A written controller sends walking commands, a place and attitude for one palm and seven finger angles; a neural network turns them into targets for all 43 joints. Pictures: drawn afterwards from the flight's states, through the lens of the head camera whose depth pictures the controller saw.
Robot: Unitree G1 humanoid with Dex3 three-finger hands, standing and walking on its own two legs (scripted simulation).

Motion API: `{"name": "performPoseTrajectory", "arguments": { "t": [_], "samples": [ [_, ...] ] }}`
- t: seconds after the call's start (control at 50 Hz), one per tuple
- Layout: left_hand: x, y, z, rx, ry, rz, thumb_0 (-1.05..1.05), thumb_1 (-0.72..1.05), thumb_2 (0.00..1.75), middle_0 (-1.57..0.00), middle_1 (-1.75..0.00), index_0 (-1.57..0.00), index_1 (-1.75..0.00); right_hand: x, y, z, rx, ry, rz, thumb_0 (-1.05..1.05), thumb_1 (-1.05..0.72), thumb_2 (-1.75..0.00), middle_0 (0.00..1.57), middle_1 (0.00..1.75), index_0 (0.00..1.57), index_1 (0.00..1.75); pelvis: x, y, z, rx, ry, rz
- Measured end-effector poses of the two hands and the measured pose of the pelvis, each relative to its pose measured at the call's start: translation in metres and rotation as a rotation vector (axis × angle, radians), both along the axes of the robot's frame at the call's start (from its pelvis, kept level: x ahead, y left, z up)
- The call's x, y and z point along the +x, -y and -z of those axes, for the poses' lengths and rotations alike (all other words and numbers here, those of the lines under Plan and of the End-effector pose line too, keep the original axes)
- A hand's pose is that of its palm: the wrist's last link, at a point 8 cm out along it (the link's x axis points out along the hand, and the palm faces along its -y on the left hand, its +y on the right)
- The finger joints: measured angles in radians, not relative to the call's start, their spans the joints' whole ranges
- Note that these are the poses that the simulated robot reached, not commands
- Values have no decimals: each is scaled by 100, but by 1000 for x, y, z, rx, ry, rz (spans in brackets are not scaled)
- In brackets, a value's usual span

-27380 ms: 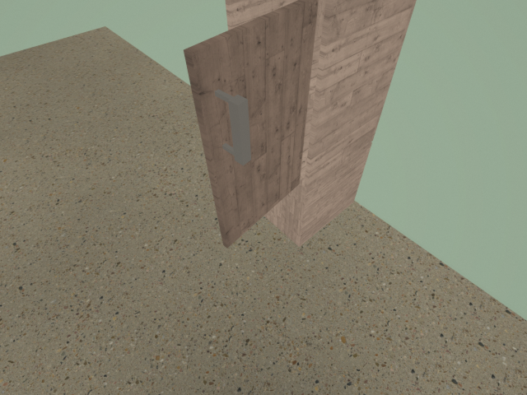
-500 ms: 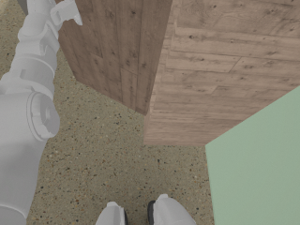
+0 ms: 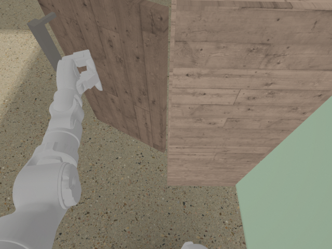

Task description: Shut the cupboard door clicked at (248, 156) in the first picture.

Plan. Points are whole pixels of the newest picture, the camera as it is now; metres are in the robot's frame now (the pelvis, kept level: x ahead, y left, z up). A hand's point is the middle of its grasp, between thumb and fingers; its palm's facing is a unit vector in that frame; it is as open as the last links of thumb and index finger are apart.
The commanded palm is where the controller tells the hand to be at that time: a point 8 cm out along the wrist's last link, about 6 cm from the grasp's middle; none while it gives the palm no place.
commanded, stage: pull the fist back off the door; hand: left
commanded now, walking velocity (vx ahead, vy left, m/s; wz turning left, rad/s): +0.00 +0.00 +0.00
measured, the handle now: (56, 44) +0.64 +0.24 +0.12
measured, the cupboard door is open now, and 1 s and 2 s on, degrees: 62 62 62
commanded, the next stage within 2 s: draw the hand back to the body in 0.24 s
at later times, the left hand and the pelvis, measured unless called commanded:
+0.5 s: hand (86, 88) +0.45 +0.14 +0.13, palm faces +0.03 -1.00 -0.02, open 3.1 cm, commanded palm +0.40 +0.19 +0.13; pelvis -0.02 +0.00 +0.00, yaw +1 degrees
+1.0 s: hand (27, 147) +0.30 +0.21 +0.16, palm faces +0.15 -0.97 -0.18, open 3.1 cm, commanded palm +0.26 +0.26 +0.17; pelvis -0.01 +0.01 +0.03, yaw +1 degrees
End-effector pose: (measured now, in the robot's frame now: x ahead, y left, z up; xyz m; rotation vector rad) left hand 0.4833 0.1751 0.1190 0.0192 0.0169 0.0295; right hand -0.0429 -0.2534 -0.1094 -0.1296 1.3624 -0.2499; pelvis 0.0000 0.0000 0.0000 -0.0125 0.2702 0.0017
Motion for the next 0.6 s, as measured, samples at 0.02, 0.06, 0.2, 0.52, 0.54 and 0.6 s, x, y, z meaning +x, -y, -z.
{"name": "performPoseTrajectory", "arguments": {
  "t": [0.02,0.06,0.2,0.52,0.54,0.6],
  "samples": [
    [-5,0,1,-1,2,1,1,90,90,-129,-150,-130,-150,7,3,0,-6,18,-9,0,-90,-90,20,30,20,30,0,1,0,1,7,-2],
    [-14,0,2,-2,8,1,1,90,90,-129,-150,-130,-150,23,9,0,-19,59,-26,0,-90,-90,20,30,20,30,-1,2,-1,2,20,-6],
    [-38,0,-2,5,26,6,1,90,90,-130,-150,-130,-150,77,15,-2,-36,215,-79,0,-90,-90,20,30,20,30,-7,4,-3,9,57,-17],
    [-58,-16,-14,0,43,3,1,90,90,-129,-150,-130,-150,74,-2,2,9,265,-75,0,-90,-90,20,30,20,30,-18,4,-3,17,83,-5],
    [-63,-19,-13,0,42,3,1,90,90,-129,-150,-130,-150,71,-2,2,10,258,-67,0,-90,-90,20,30,20,30,-17,3,-4,17,89,-1],
    [-78,-31,-10,-3,36,-3,1,90,90,-129,-150,-130,-150,64,-2,1,8,245,-50,0,-90,-90,20,30,20,30,-16,2,-7,17,110,5]
  ]
}}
